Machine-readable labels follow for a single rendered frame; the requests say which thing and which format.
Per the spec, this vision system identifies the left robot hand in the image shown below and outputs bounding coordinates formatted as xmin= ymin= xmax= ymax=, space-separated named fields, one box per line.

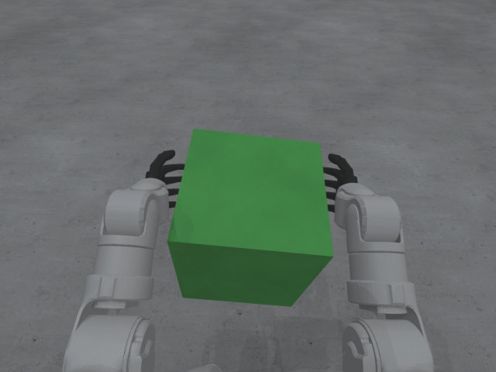
xmin=146 ymin=150 xmax=185 ymax=208

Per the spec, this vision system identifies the carton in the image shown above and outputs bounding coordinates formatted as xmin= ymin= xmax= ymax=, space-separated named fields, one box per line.
xmin=167 ymin=129 xmax=333 ymax=307

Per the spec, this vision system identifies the right robot hand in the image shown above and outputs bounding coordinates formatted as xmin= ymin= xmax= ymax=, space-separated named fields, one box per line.
xmin=323 ymin=153 xmax=357 ymax=212

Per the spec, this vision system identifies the left robot upper arm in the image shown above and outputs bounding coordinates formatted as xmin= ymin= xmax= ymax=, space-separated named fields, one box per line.
xmin=64 ymin=315 xmax=156 ymax=372

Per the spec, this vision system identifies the robot left forearm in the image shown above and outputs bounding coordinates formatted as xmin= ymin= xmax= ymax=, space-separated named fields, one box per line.
xmin=63 ymin=178 xmax=169 ymax=372

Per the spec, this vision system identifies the robot right forearm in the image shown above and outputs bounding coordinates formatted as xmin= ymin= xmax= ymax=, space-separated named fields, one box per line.
xmin=334 ymin=183 xmax=434 ymax=372

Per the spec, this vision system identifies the right robot upper arm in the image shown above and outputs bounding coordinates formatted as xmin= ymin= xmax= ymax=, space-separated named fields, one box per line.
xmin=342 ymin=319 xmax=433 ymax=372

